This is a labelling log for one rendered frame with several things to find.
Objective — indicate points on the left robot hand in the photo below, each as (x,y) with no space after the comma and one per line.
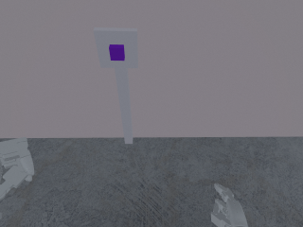
(15,155)

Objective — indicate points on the panel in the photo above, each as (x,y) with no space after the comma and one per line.
(104,36)

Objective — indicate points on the button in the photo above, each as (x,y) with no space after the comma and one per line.
(117,52)

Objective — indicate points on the right robot hand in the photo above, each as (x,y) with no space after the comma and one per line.
(231,214)

